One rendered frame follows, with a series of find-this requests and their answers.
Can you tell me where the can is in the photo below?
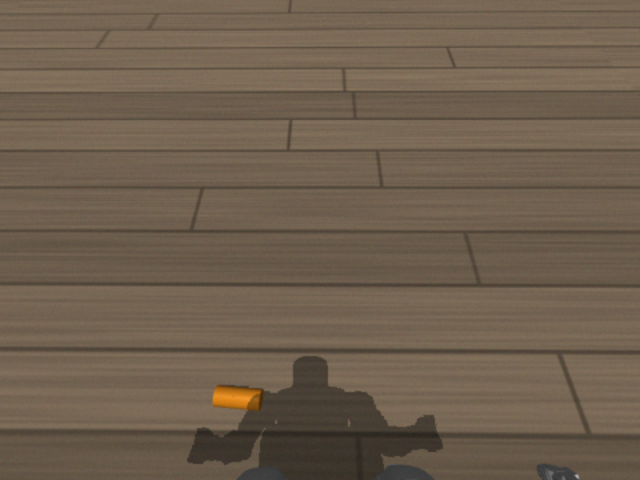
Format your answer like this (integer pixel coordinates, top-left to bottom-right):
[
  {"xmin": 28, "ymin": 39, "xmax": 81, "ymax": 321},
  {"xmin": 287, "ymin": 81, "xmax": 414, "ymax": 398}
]
[{"xmin": 213, "ymin": 385, "xmax": 263, "ymax": 411}]

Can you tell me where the right robot hand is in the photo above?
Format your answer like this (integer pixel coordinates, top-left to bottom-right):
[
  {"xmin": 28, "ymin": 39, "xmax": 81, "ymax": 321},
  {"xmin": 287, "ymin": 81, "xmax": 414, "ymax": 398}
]
[{"xmin": 537, "ymin": 464, "xmax": 579, "ymax": 480}]

